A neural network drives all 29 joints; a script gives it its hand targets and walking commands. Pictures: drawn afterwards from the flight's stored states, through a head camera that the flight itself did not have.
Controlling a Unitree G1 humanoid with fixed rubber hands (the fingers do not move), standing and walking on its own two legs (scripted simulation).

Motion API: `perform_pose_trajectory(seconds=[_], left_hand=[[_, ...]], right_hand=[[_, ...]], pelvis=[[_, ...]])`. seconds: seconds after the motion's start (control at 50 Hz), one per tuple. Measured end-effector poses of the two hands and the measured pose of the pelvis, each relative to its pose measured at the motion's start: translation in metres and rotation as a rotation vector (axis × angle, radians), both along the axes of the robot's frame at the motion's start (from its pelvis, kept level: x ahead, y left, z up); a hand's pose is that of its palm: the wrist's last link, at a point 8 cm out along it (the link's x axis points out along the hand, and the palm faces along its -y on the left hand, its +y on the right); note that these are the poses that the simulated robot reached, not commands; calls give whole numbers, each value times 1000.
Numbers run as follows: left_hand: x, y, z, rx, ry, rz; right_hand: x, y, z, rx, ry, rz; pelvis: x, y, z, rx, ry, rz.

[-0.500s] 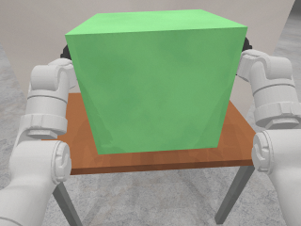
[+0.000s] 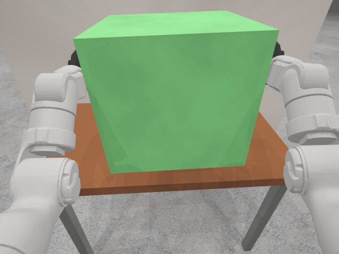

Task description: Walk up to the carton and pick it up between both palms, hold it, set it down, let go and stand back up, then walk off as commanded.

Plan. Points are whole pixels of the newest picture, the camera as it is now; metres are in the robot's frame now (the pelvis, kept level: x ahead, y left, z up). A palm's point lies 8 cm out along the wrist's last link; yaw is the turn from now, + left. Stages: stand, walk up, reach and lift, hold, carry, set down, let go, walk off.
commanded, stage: hold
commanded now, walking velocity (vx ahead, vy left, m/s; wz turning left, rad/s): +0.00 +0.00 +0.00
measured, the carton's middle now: (172, 85) +0.44 +0.00 +0.25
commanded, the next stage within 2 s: none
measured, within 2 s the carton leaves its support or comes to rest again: neither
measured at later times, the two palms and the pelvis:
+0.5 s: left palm (78, 76) +0.37 +0.20 +0.30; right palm (271, 66) +0.38 -0.21 +0.32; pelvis +0.00 +0.00 +0.00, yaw +0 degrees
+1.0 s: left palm (78, 76) +0.37 +0.20 +0.30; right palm (271, 66) +0.38 -0.21 +0.32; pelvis +0.00 +0.00 +0.00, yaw +0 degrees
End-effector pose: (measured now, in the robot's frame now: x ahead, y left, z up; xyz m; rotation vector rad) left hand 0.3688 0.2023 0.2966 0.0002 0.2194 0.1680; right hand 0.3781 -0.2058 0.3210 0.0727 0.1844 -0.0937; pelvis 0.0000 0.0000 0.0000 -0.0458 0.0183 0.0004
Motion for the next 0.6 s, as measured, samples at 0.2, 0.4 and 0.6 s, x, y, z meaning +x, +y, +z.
perform_pose_trajectory(seconds=[0.2, 0.4, 0.6], left_hand=[[2, 0, -1, 0, 3, 0], [-1, 0, 2, 0, -5, 0], [-1, 0, 1, 0, -3, 0]], right_hand=[[2, 0, -1, 0, 2, 0], [-1, 0, 2, 0, -5, 0], [-1, 0, 1, 1, -2, -1]], pelvis=[[1, 0, 0, 0, 1, 0], [0, 0, 0, 0, 0, 0], [0, 0, 0, 0, 0, 0]])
